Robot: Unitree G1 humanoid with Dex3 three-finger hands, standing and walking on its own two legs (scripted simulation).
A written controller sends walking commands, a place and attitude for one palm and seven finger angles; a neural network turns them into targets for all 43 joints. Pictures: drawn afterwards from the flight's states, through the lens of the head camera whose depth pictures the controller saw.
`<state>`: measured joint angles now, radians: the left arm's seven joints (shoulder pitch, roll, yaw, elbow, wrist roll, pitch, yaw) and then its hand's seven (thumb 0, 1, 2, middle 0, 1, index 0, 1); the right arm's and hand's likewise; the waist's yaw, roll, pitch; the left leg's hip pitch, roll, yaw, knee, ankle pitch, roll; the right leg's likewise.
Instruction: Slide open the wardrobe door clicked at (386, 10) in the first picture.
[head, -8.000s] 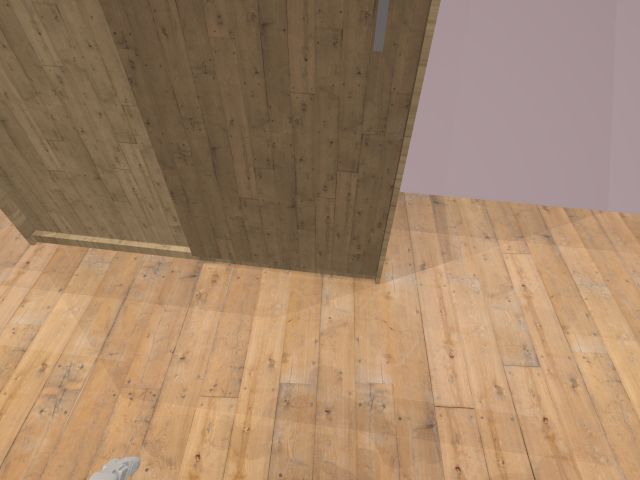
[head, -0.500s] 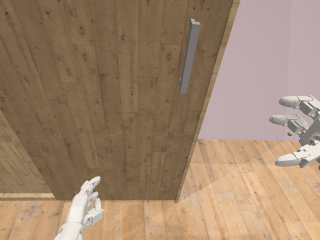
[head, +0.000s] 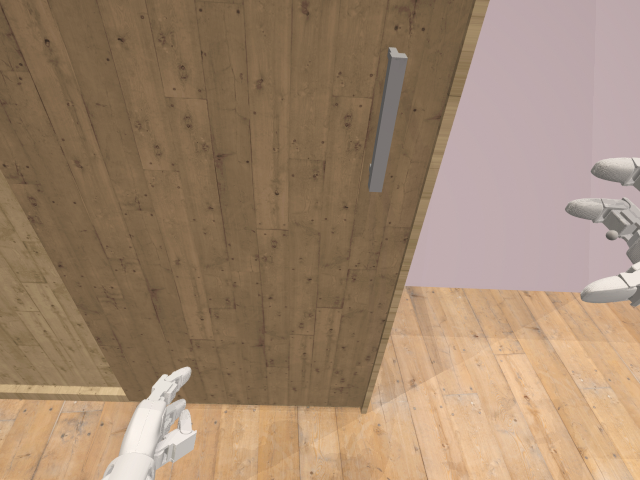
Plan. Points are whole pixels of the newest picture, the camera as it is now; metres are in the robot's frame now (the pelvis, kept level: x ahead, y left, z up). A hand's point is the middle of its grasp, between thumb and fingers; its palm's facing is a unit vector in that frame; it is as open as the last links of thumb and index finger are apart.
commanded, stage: raise the hand with hooked fingers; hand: right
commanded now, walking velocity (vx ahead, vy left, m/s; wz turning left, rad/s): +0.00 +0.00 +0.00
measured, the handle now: (383, 123) +0.54 -0.09 +0.24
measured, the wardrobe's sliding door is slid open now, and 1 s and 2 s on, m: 0.00 0.00 0.00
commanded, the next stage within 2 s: move the hooked fingers beside the handle in 0.18 s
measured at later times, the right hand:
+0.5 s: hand (592, 223) +0.30 -0.27 +0.25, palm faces +0.09 +0.99 -0.07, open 14.0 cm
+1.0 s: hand (532, 184) +0.35 -0.23 +0.26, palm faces +0.04 +1.00 -0.03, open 13.9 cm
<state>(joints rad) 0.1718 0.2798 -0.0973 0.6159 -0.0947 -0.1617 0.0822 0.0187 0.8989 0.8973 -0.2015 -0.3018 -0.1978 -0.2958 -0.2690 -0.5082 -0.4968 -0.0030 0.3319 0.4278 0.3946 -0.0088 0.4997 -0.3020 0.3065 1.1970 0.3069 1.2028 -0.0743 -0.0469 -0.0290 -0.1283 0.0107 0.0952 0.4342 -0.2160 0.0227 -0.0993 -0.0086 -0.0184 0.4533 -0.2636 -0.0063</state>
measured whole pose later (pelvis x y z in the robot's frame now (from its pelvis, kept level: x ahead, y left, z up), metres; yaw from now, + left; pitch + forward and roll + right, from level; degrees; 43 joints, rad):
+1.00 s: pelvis +0.01 +0.00 +0.00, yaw +0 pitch -3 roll +0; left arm 0.17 0.26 -0.09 0.66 -0.09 -0.12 0.09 0.02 0.90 0.90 -0.20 -0.30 -0.20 -0.30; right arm -0.50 -0.42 -0.34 0.14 0.26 0.44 0.27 -0.01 0.50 -0.30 0.30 1.20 0.31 1.20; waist -0.06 -0.04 -0.04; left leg -0.14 0.02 0.09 0.42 -0.22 0.02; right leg -0.11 0.00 -0.02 0.42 -0.26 -0.01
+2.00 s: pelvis +0.01 +0.00 +0.00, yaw +2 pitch +0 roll +0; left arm 0.28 0.25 -0.04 0.71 -0.06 -0.08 0.09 0.01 0.90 0.90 -0.20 -0.30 -0.20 -0.30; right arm -0.93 -0.34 -0.25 0.71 0.13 0.26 0.05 -0.01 0.50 -0.30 0.30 1.20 0.30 1.20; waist 0.03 -0.02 -0.04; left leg -0.20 0.00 0.06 0.37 -0.18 0.02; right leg -0.15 -0.01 -0.05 0.38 -0.23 -0.01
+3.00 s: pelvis +0.01 -0.01 +0.00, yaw +1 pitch +1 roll +0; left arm 0.27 0.25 -0.05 0.71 -0.06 -0.08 0.09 0.01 0.90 0.90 -0.20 -0.30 -0.20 -0.30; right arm -0.98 -0.34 -0.23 0.82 0.14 0.24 0.07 -0.01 0.50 -0.30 0.30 1.20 0.30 1.20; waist 0.02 -0.03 -0.05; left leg -0.22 0.01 0.07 0.37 -0.18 0.01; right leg -0.18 0.00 -0.04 0.39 -0.23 -0.02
